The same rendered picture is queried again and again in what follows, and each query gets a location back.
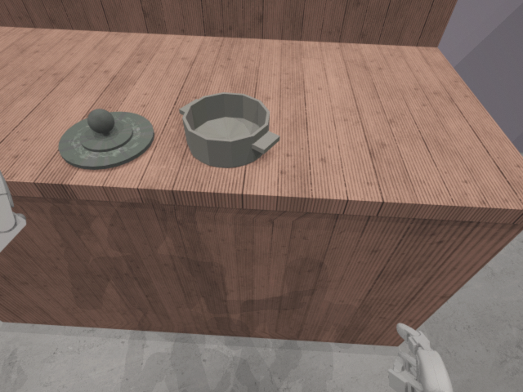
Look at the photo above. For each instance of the table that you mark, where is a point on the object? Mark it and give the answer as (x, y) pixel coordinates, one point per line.
(390, 187)

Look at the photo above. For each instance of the knob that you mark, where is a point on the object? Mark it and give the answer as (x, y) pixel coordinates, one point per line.
(100, 121)

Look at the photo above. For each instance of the lid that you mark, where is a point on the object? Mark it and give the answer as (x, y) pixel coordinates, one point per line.
(84, 148)

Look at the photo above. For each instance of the pot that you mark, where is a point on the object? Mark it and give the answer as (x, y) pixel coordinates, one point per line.
(227, 129)

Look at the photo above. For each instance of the left robot hand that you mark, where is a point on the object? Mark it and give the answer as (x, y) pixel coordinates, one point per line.
(10, 223)

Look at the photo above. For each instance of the right robot hand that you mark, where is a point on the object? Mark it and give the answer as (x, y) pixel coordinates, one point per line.
(426, 373)

